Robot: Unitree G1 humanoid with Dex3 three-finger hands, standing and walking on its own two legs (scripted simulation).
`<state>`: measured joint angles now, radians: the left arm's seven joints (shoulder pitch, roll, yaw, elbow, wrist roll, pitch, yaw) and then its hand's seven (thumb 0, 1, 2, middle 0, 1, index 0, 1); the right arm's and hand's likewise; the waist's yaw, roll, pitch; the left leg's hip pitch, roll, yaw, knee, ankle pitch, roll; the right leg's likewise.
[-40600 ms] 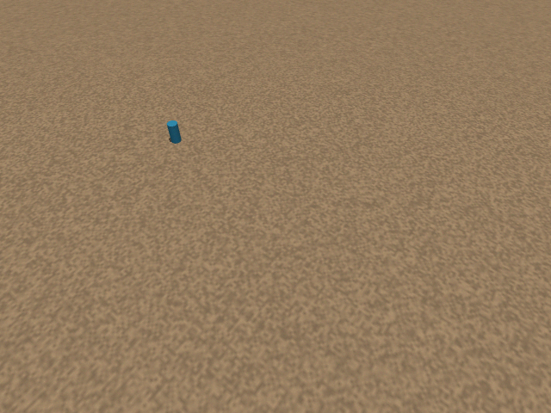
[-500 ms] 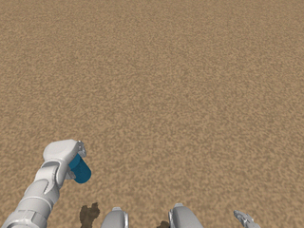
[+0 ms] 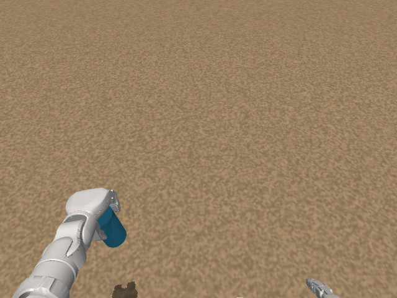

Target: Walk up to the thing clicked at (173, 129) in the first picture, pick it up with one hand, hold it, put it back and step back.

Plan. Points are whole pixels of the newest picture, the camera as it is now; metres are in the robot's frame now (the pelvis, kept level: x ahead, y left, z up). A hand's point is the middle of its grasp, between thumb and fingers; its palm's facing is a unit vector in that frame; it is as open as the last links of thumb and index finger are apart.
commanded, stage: hold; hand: left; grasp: from above
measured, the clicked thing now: (108, 226) +0.32 +0.22 -0.13
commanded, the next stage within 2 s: crouch in 1.86 s
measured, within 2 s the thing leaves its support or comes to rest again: neither
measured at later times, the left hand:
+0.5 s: hand (95, 215) +0.31 +0.22 -0.03, palm faces -0.45 -0.07 -0.89, open 8.3 cm
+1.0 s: hand (92, 222) +0.29 +0.21 -0.01, palm faces -0.44 -0.07 -0.89, open 8.3 cm
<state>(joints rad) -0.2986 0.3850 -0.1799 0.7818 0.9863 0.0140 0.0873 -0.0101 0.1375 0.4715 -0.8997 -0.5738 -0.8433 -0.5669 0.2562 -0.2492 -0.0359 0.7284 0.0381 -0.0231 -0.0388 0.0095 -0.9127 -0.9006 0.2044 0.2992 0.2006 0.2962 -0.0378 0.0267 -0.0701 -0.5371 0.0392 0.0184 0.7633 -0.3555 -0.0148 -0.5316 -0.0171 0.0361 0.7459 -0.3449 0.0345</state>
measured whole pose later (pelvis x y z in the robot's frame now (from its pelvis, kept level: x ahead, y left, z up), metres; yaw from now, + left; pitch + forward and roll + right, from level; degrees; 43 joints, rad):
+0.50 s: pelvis +0.01 +0.00 +0.01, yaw -1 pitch +4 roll +0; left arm -0.26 0.39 -0.20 0.68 0.99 0.01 -0.01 0.00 0.15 0.43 -0.91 -0.55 -0.86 -0.54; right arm 0.23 -0.26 -0.04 0.69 0.05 0.02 -0.04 0.01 -0.90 -0.90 0.20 0.30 0.20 0.30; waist -0.01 0.04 -0.05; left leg -0.39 0.04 0.03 0.63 -0.31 -0.02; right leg -0.40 -0.02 0.05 0.63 -0.30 0.03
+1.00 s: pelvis -0.01 -0.01 +0.02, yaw -1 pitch +1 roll +0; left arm -0.23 0.40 -0.20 0.60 0.98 0.02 -0.06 0.00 0.15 0.47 -0.89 -0.58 -0.84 -0.55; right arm 0.20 -0.26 -0.03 0.67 0.06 0.04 -0.05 0.01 -0.91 -0.90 0.20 0.30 0.20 0.30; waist 0.00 0.04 -0.02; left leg -0.31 0.03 0.03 0.55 -0.25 -0.02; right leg -0.33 -0.02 0.05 0.56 -0.25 0.03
